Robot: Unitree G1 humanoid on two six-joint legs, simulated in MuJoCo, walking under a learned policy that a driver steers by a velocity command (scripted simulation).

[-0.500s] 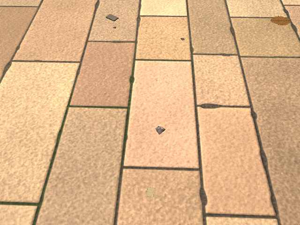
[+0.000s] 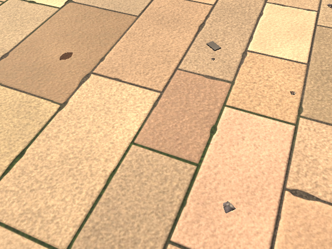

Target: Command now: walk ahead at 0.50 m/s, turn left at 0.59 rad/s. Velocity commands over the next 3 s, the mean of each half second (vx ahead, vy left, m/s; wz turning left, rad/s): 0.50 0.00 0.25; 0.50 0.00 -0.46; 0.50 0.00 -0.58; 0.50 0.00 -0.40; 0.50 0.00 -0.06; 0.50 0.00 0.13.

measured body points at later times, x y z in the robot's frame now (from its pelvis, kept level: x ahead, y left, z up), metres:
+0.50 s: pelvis +0.26 +0.10 +0.00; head +0.28 +0.11 +0.45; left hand +0.34 +0.38 -0.12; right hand +0.38 -0.16 -0.10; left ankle +0.25 +0.17 -0.74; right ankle +0.30 -0.08 -0.65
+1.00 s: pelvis +0.54 +0.05 -0.01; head +0.58 +0.04 +0.44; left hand +0.70 +0.30 -0.11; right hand +0.62 -0.24 -0.11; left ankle +0.51 +0.23 -0.65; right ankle +0.57 -0.02 -0.74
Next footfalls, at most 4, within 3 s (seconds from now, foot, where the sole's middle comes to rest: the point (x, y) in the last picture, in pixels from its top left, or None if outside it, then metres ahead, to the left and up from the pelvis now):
0.28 left None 0.29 0.18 -0.78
0.84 right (188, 219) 0.61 -0.02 -0.78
1.30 left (157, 155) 0.92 0.12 -0.78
1.82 right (235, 142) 1.01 -0.26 -0.78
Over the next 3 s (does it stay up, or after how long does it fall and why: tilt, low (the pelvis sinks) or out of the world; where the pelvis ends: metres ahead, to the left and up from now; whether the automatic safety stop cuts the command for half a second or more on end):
stays up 1.44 -0.51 -0.01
